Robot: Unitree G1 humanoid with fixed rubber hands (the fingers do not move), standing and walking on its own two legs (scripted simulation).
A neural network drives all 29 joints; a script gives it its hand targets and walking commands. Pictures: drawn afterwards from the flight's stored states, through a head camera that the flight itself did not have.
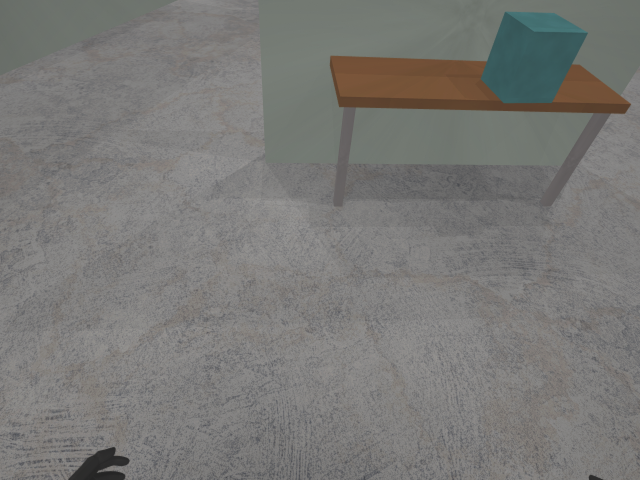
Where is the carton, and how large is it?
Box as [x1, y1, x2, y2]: [481, 12, 587, 102]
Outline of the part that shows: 505,12 481,79 503,102 551,102 587,32 554,13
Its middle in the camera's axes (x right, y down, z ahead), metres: +0.79 -0.69 +1.46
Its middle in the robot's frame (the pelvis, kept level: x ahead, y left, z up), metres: +1.60 -0.70 -0.05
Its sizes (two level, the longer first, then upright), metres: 0.210 0.200 0.250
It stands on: a table, 0.56 m high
